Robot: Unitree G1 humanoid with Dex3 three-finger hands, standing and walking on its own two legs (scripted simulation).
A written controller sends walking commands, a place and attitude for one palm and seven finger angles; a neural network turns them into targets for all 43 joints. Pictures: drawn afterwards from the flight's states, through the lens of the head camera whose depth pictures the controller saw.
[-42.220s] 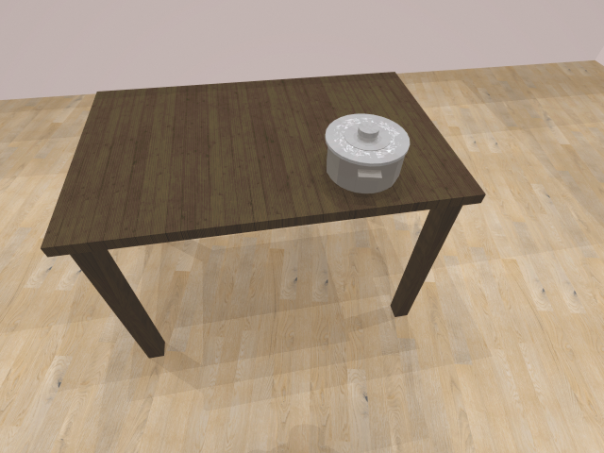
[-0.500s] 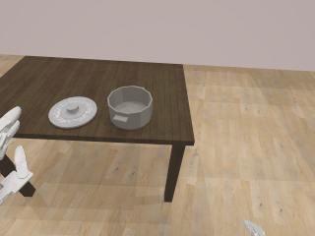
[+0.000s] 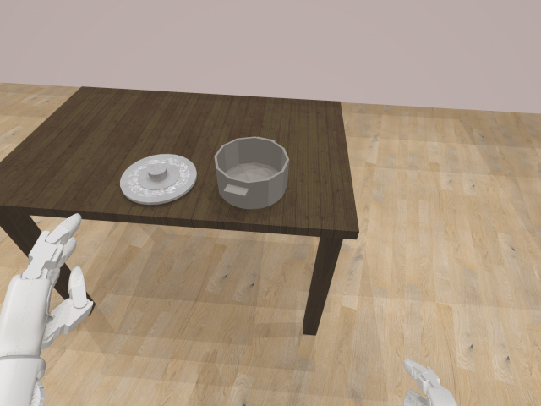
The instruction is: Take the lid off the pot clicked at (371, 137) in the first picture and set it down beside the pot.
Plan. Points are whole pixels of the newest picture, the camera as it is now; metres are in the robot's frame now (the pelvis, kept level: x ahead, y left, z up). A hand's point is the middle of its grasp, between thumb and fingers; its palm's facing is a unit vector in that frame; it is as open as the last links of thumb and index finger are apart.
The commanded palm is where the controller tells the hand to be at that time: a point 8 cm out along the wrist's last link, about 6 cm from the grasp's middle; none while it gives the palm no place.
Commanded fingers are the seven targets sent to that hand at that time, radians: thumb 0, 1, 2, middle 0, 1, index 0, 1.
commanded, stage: stop stepping back and stand still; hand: left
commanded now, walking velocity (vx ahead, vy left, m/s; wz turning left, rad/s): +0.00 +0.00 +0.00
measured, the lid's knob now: (157, 170) +0.68 +0.33 -0.08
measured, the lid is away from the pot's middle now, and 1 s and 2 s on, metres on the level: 0.25 0.25 0.25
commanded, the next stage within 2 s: let the arm hang, fingers relaxed in 0.24 s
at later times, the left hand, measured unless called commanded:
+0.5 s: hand out of the picture -0.05 +0.18 -0.17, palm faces +0.02 -0.98 -0.21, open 7.2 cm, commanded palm none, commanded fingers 0.00 0.90 0.90 -0.20 -0.30 -0.20 -0.30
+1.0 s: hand out of the picture +0.06 +0.16 -0.17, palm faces +0.02 -0.98 -0.18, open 7.3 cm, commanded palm none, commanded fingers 0.00 0.90 0.90 -0.20 -0.30 -0.20 -0.30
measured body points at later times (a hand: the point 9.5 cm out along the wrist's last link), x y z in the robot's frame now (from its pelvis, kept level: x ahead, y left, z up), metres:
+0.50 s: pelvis +0.01 -0.01 +0.01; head +0.04 +0.01 +0.46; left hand -0.05 +0.23 -0.15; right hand -0.02 -0.23 -0.14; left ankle +0.02 +0.09 -0.73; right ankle +0.01 -0.14 -0.73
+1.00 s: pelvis +0.04 -0.01 +0.01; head +0.06 +0.00 +0.46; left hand +0.06 +0.21 -0.16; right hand +0.03 -0.23 -0.15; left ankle +0.02 +0.09 -0.73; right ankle +0.01 -0.14 -0.73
